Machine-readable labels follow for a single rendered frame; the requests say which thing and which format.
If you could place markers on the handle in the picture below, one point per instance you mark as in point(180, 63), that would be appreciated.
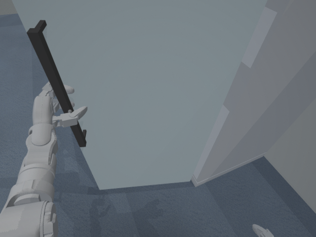
point(41, 48)

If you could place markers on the fridge door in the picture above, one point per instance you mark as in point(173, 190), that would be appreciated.
point(154, 75)

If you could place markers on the robot left forearm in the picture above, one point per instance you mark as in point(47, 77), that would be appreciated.
point(37, 172)

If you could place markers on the left robot hand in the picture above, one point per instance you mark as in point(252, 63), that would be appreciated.
point(45, 106)

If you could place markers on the left robot upper arm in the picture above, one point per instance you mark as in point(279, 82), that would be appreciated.
point(36, 219)

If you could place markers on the right robot hand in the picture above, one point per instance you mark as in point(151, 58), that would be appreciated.
point(261, 232)

